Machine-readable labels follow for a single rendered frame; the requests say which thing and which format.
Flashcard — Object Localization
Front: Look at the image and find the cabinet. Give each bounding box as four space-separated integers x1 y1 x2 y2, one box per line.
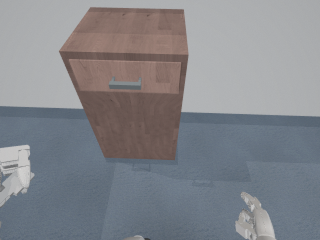
59 7 189 160

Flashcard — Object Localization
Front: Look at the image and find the handle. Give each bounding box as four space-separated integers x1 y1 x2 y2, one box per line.
108 76 142 90

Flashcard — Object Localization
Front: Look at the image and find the robot left hand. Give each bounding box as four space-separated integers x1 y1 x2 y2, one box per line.
0 145 35 208

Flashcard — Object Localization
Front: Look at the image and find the drawer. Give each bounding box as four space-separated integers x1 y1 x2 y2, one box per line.
69 59 181 94

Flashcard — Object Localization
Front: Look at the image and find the robot right hand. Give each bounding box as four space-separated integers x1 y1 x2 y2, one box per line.
235 192 276 240

